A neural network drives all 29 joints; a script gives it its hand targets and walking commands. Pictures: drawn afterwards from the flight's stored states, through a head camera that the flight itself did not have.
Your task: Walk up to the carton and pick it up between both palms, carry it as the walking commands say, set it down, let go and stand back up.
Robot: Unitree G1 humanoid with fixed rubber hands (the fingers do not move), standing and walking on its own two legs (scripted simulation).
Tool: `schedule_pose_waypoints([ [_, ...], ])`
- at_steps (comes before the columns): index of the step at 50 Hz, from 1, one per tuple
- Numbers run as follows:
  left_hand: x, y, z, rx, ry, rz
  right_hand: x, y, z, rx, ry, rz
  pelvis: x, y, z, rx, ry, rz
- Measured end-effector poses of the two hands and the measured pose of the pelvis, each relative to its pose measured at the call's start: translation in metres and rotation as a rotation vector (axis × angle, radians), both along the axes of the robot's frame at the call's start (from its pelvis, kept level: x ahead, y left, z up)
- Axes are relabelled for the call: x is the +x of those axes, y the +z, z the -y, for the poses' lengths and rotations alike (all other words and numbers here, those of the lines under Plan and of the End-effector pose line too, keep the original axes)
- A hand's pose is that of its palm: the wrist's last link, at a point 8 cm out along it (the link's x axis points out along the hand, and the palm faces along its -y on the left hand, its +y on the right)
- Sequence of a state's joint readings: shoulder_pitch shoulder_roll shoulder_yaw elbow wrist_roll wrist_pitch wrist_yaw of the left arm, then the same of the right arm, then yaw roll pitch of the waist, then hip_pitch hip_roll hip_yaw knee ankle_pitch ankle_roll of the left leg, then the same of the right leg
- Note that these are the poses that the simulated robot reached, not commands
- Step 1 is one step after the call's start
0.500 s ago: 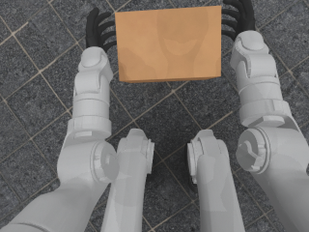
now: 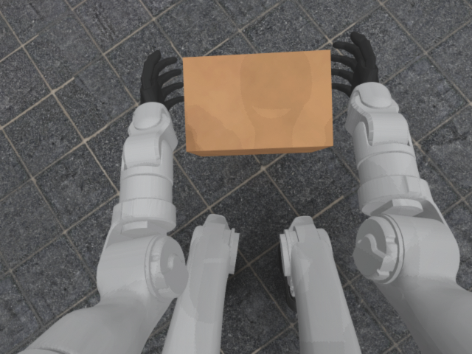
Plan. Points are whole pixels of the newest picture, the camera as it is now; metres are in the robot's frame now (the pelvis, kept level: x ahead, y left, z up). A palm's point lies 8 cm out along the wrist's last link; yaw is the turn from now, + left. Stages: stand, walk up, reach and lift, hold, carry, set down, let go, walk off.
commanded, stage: reach and lift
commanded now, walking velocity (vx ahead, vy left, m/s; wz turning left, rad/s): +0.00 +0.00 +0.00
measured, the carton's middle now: (255, 111) +0.50 +0.01 -0.16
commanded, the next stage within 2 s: none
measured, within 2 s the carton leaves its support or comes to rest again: neither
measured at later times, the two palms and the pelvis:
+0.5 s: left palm (136, 95) +0.46 +0.16 +0.01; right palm (386, 74) +0.49 -0.16 +0.01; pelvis +0.02 +0.00 +0.06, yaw +0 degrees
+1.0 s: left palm (104, 82) +0.45 +0.16 +0.09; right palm (421, 56) +0.47 -0.15 +0.08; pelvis +0.04 +0.00 +0.13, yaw -1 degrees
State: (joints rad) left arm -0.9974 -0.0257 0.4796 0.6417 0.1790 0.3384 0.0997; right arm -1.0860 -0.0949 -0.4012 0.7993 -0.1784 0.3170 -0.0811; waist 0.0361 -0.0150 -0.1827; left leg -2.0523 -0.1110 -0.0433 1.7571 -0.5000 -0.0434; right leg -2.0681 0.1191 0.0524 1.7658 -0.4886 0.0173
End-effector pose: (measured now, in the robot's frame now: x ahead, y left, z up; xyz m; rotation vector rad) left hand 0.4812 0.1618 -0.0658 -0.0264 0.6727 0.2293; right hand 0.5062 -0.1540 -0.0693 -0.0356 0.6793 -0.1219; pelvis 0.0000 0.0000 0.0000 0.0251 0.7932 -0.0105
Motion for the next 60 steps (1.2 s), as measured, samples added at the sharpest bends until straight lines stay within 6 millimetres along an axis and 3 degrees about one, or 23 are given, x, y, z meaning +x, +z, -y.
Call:
schedule_pose_waypoints([
  [60, -0.039, 0.181, 0.0, -0.01, 0.021, 0.002, -0.041, 0.178, 0.001, 0.018, -0.009, -0.008, 0.05, 0.161, 0.002, -0.011, -0.004, 0.186],
])
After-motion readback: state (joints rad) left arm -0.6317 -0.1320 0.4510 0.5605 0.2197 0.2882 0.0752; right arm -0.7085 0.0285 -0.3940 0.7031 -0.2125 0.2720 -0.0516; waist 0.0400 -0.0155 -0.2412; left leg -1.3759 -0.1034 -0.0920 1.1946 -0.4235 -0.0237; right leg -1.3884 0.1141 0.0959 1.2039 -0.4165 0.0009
